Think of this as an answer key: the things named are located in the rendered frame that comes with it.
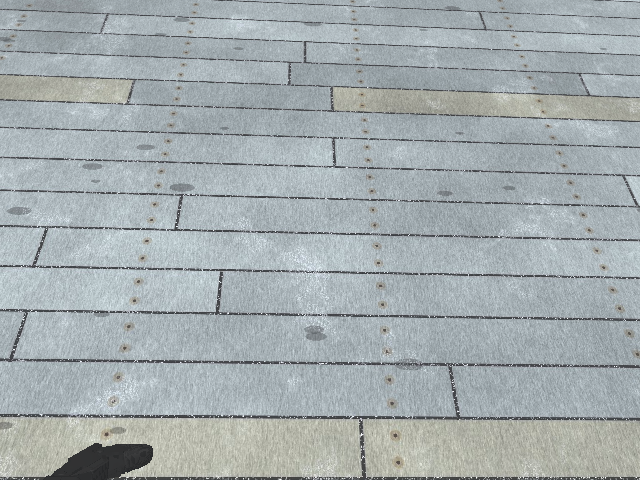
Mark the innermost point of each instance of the left robot hand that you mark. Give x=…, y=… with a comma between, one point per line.
x=101, y=463

